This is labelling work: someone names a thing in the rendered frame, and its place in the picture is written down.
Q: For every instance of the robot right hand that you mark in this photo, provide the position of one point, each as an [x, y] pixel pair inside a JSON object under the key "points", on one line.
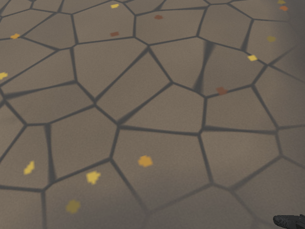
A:
{"points": [[290, 221]]}

